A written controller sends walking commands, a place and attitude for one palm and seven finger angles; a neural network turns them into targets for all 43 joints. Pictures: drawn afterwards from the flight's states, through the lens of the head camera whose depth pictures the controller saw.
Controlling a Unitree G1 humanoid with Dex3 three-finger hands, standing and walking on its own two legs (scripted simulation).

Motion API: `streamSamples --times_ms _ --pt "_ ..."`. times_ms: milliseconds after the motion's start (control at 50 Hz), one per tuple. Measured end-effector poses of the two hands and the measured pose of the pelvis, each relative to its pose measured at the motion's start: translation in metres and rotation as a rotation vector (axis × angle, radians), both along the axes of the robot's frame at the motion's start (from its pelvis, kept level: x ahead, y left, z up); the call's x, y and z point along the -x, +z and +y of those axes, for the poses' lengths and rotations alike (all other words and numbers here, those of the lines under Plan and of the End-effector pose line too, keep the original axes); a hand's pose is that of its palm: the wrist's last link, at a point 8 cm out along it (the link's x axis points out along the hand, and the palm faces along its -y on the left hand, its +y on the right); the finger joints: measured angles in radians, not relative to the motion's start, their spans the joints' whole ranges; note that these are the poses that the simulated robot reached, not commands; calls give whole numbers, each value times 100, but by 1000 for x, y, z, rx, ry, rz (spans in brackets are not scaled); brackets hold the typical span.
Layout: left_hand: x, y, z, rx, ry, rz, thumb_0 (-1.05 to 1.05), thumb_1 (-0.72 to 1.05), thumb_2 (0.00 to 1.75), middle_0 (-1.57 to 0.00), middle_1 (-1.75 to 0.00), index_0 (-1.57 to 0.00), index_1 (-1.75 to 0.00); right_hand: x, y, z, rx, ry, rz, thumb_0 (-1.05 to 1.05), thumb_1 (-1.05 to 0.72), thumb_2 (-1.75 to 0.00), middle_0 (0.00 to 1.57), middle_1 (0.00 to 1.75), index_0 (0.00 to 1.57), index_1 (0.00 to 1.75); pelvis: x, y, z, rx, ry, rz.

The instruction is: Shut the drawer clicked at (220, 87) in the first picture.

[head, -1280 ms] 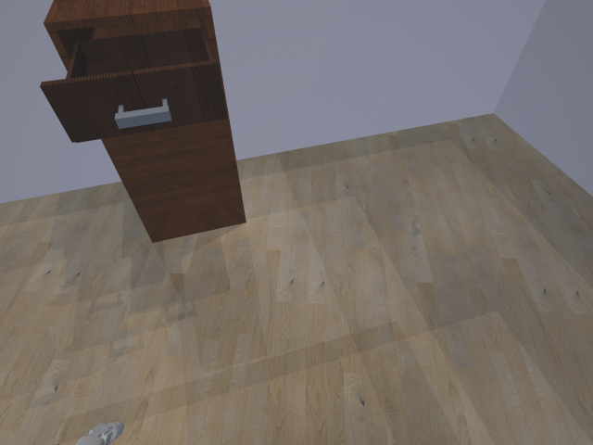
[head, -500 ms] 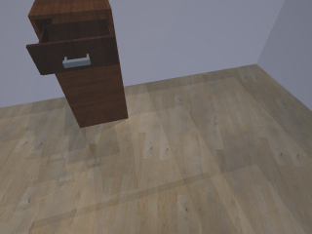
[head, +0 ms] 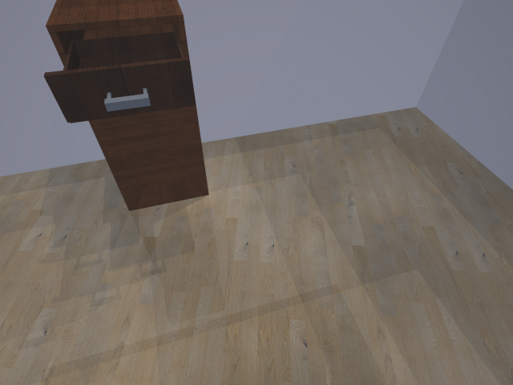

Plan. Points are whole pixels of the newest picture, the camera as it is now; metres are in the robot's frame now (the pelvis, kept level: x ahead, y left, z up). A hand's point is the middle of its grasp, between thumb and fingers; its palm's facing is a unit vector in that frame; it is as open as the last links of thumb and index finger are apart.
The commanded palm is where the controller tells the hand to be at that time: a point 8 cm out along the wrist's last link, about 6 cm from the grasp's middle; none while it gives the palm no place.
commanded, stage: look at it before walking up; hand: left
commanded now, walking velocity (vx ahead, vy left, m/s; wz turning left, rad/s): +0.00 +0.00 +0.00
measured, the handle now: (127, 98) +0.79 +0.40 +0.02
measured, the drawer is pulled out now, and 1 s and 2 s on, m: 0.29 0.29 0.29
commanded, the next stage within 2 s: walk to a spot facing it in 0.36 s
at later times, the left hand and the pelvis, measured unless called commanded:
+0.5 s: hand out of the picture +0.06 +0.24 -0.16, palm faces -0.01 -0.95 -0.31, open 7.4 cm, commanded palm none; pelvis +0.00 +0.00 +0.00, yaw +0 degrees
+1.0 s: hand out of the picture +0.16 +0.20 -0.19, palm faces -0.05 -0.99 -0.15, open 7.3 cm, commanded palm none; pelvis +0.13 +0.02 -0.01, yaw -3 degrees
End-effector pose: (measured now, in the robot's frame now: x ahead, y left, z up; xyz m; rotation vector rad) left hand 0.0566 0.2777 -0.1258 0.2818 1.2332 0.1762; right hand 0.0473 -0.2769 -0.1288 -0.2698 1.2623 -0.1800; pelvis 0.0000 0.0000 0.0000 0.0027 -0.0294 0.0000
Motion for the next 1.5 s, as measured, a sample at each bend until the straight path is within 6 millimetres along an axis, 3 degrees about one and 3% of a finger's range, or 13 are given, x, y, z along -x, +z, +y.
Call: streamSamples --times_ms 540,700,820,860,920,1000,1080,1160,1220,1320,1380,1500 --pt "7 -2 1 1 21 18 0 90 89 -20 -30 -21 -30 -13 0 6 -3 12 -13 1 -90 -89 20 30 21 29 -5 0 3 1 3 2" --pt "27 -27 -19 98 74 102 0 91 89 -20 -30 -20 -30 5 -15 33 -46 -26 68 1 -90 -89 20 30 20 29 -34 -10 11 20 -1 17" --pt "35 -45 -25 165 94 235 0 91 89 -20 -30 -20 -30 15 -21 65 -61 -107 113 1 -90 -89 20 30 20 29 -70 -18 27 14 -36 25" --pt "21 -43 -26 167 66 267 1 91 89 -20 -30 -20 -30 24 -19 76 -68 -152 126 1 -90 -89 20 30 20 29 -83 -16 28 18 -46 25" --pt "-23 -37 -26 168 38 234 1 91 89 -20 -30 -20 -30 44 -11 93 -92 -205 212 0 -90 -89 20 30 20 29 -102 -10 27 25 -42 27" --pt "-105 -32 -31 160 -4 124 1 92 89 -20 -30 -20 -30 64 -1 110 -132 -259 363 0 -90 -89 20 30 20 29 -129 -8 20 25 -52 35" --pt "-197 -30 -44 139 -73 14 1 92 90 -19 -30 -20 -30 62 0 113 -164 -313 469 1 -90 -89 20 30 21 29 -164 -15 8 22 -76 38" --pt "-276 -37 -65 114 -121 -104 1 92 90 -19 -30 -20 -30 33 -17 96 -183 -351 513 1 -90 -89 20 30 21 29 -209 -34 -13 9 -90 25" --pt "-303 -36 -77 114 -105 -148 0 92 89 -19 -30 -20 -30 -18 -29 73 -166 -339 445 1 -90 -89 20 30 21 29 -231 -34 -23 18 -75 6" --pt "-309 -28 -90 134 -49 -119 0 91 89 -19 -30 -20 -30 -145 -32 37 -121 -231 207 1 -91 -89 20 30 20 29 -261 -20 -27 29 -21 -1" --pt "-313 -24 -80 117 13 -129 -1 95 89 -20 -30 -21 -30 -218 -27 27 -106 -152 79 1 -91 -89 19 30 20 29 -275 -15 -26 35 19 5" --pt "-313 -36 -54 126 118 -114 -1 93 89 -20 -30 -21 -30 -325 -13 25 -49 7 -54 1 -93 -89 19 30 20 29 -304 -20 -13 50 96 7"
